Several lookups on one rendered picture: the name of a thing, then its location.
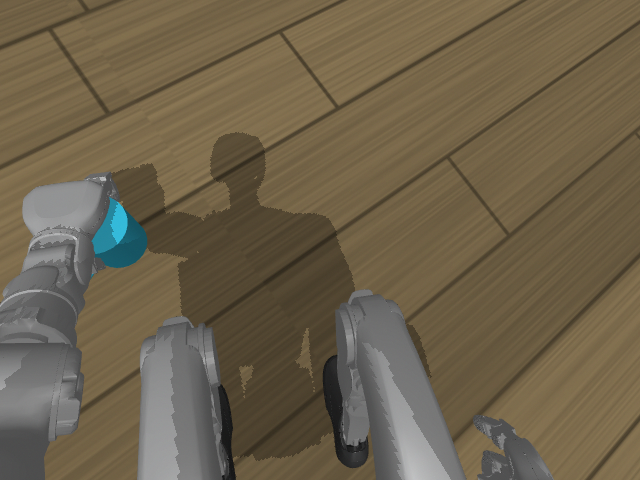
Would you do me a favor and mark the left robot hand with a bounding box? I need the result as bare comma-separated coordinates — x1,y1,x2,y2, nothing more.
22,172,120,274

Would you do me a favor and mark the right robot hand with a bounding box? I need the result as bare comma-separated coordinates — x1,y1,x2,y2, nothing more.
473,415,554,480

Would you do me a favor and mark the mug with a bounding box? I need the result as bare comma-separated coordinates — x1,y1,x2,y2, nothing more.
91,197,147,278

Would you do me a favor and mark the right robot foot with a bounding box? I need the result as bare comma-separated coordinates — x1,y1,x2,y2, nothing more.
323,355,369,468

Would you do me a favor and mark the left robot foot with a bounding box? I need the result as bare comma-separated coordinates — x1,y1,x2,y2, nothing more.
218,385,236,480

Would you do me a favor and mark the left robot arm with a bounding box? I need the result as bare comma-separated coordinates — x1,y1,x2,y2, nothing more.
0,229,94,480

